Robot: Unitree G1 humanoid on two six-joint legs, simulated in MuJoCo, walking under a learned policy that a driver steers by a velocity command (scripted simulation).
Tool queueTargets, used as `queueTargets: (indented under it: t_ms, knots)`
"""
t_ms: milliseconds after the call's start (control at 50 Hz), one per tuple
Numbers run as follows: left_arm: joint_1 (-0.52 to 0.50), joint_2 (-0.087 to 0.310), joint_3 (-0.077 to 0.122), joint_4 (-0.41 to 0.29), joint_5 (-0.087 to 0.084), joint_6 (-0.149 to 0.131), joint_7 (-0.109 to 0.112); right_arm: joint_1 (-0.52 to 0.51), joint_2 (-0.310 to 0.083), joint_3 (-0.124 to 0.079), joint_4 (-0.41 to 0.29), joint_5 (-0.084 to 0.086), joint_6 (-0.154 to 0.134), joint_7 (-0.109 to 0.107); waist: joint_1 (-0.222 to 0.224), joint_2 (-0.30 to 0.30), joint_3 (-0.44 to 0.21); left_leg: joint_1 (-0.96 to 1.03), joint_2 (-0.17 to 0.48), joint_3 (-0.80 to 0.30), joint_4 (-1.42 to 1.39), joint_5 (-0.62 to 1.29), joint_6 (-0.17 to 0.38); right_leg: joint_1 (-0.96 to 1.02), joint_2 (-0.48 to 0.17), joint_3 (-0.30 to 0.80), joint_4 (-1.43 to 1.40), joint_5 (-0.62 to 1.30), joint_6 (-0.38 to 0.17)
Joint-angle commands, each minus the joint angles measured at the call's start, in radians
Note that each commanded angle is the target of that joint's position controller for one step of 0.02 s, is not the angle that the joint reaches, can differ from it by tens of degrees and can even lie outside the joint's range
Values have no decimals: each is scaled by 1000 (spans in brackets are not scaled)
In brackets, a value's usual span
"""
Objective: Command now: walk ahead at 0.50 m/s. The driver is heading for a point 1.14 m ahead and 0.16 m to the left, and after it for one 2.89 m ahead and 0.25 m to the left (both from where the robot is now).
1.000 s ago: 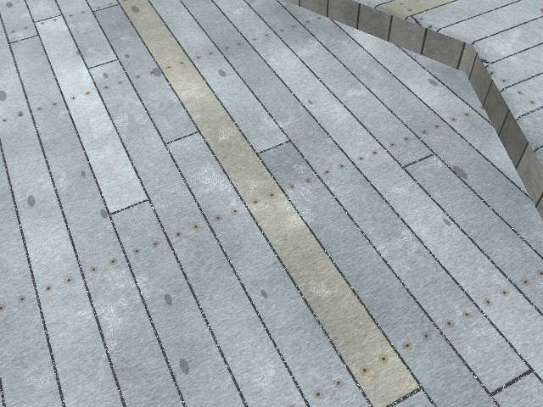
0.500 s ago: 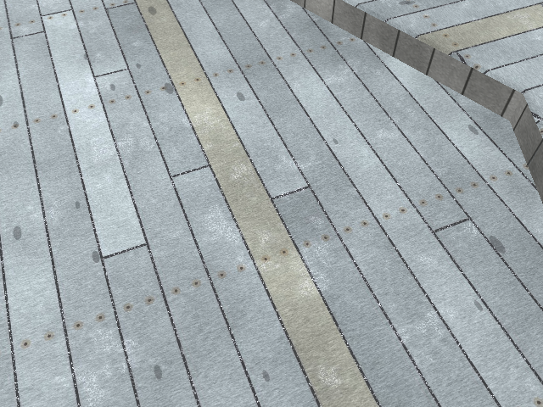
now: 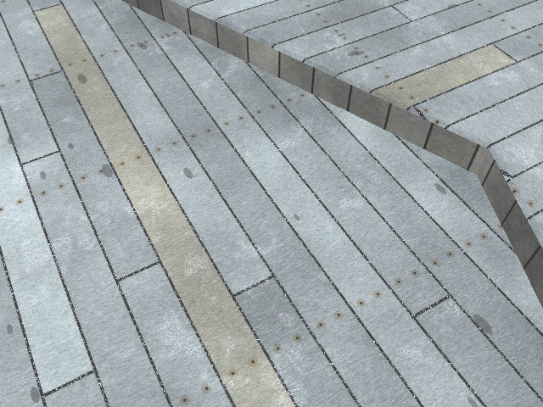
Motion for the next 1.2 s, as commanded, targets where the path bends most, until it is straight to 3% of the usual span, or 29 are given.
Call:
queueTargets:
  t_ms: [20,60,80,100,120,140,160,200,220,260,320,440,520,580,620,640,660,680,700,720,740,760,800,860,960,1100,1160,1180,1200]
  knots:
    - [-20,77,22,-62,0,-25,8,42,-153,-28,-11,-6,-3,-14,54,106,39,18,306,-92,96,809,116,47,48,-23,-62,-89,-45]
    - [223,106,44,20,5,-39,22,7,-169,-33,-15,-5,5,-14,158,87,-87,-14,267,-52,376,951,86,330,112,-51,-147,-84,-83]
    - [394,158,63,68,27,-48,32,2,-149,-26,-31,5,6,-11,217,50,-192,-190,228,-32,614,724,68,590,5,62,-151,-101,-121]
    - [509,276,92,75,50,-49,35,106,-46,-4,-60,48,8,2,194,-161,-348,-543,70,22,1027,143,20,907,-319,536,-204,-191,-254]
    - [449,257,91,75,12,-30,24,87,-116,-26,-50,31,9,5,173,-113,-367,-676,15,-114,1173,-199,30,878,-353,768,-343,-241,-281]
    - [320,210,76,57,-6,-27,21,-16,-133,-33,-80,18,12,5,123,-48,-187,-746,88,-140,1180,-112,38,722,-315,594,-358,-310,-238]
    - [251,141,57,46,-8,-35,15,-81,-122,-29,-96,12,7,10,107,4,-93,-731,125,-140,1116,-34,38,580,-270,475,-401,-255,-202]
    - [233,69,33,68,-11,-47,21,-79,-86,-29,-90,-10,27,17,45,-8,-20,-637,173,-131,1000,31,27,421,-169,297,-452,-129,-120]
    - [259,72,30,81,-10,-54,26,-54,-68,-27,-83,-17,40,24,34,-38,-26,-603,174,-121,977,37,17,396,-163,264,-459,-74,-123]
    - [312,95,33,100,-9,-69,31,-69,-64,-28,-85,-16,58,31,24,-25,-16,-630,170,-114,962,63,5,402,-152,195,-471,28,-120]
    - [364,114,34,110,-4,-76,35,-193,-79,-31,-126,-7,72,37,43,-26,24,-748,178,-119,888,170,-5,436,-141,115,-503,59,-93]
    - [434,103,20,120,-7,-81,47,-394,-63,-15,-199,-1,65,47,85,-33,55,-779,148,-51,608,336,-4,524,-131,-19,-500,223,-53]
    - [492,118,22,146,-3,-75,63,-489,-63,-8,-248,-6,60,52,108,-31,68,-767,121,22,471,289,32,658,-167,-76,-441,393,-54]
    - [466,154,30,144,0,-64,77,-422,-87,-21,-243,-9,60,45,62,-64,10,-648,49,76,439,155,89,730,-187,-123,-273,788,-44]
    - [438,181,39,131,5,-48,77,-260,-124,-43,-199,-13,56,38,-6,-80,-87,-473,-14,92,402,78,140,724,-191,-142,-6,895,-47]
    - [416,191,42,116,-1,-43,71,-129,-158,-62,-161,-24,50,34,-72,-54,-151,-280,-13,46,313,107,175,616,-176,-157,214,750,-31]
    - [397,163,35,73,-7,-46,62,-20,-253,-92,-150,-34,49,23,-117,56,-248,-51,202,-234,286,52,247,384,-125,-165,547,323,-5]
    - [411,95,27,0,-28,-54,39,-67,-323,-108,-171,-20,60,24,-30,278,-310,184,445,-813,150,132,422,-39,127,-53,882,-508,45]
    - [285,153,35,-21,-9,-63,35,-87,-298,-101,-166,4,70,22,-42,76,-229,134,404,-723,113,110,376,-163,50,116,878,-414,25]
    - [241,148,32,-46,-18,-77,29,-145,-257,-90,-173,8,70,17,-14,46,-132,15,385,-604,92,156,331,-172,9,117,802,-319,22]
    - [253,145,33,-35,-17,-79,32,-186,-210,-77,-176,7,67,17,34,-35,-64,-106,340,-520,67,268,285,-116,-21,112,707,-277,28]
    - [260,139,34,-36,1,-63,34,-211,-188,-69,-182,15,61,12,66,-44,-41,-189,294,-447,56,344,255,-59,-40,114,647,-269,42]
    - [294,116,30,-34,25,-22,28,-208,-177,-59,-182,24,39,7,100,1,-51,-255,243,-367,45,459,238,17,-52,106,568,-270,72]
    - [228,111,28,-60,25,3,14,-142,-207,-60,-163,23,22,6,88,37,-34,-269,203,-296,16,543,205,-17,-58,67,450,-179,97]
    - [50,119,24,-120,13,11,4,-29,-204,-50,-142,22,23,8,17,89,-17,-144,188,-269,9,615,111,-114,-49,43,245,3,90]
    - [-127,121,7,-190,3,-5,-3,41,-207,-35,-119,2,20,-10,-28,98,28,27,236,-271,36,699,120,-121,14,12,15,14,39]
    - [-15,148,16,-168,-2,-17,7,-15,-233,-36,-121,-4,14,-18,49,116,-7,23,253,-245,140,976,100,79,73,1,-65,-86,-17]
    - [89,171,26,-136,-5,-21,17,-28,-243,-38,-120,-8,13,-17,92,120,-60,22,245,-236,250,1087,90,199,106,-5,-82,-124,-36]
    - [244,188,37,-87,-1,-28,29,-48,-247,-38,-120,-4,15,-13,166,93,-139,-23,214,-207,427,1063,77,385,110,-4,-151,-74,-60]
Keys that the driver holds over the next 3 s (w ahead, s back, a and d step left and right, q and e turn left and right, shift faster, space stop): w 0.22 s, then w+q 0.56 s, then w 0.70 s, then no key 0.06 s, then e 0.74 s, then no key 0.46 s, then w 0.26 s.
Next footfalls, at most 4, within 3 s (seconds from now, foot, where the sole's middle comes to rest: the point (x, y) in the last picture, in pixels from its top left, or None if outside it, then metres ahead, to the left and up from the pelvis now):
0.08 right None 0.22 -0.10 -0.77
0.64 left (238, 392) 0.50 0.08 -0.77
1.22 right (248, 262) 0.86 0.04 -0.77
1.72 left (162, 220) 1.02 0.29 -0.77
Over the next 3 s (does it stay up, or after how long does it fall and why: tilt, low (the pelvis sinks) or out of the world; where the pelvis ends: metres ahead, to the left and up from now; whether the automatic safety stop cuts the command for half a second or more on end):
stays up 0.95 0.15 0.01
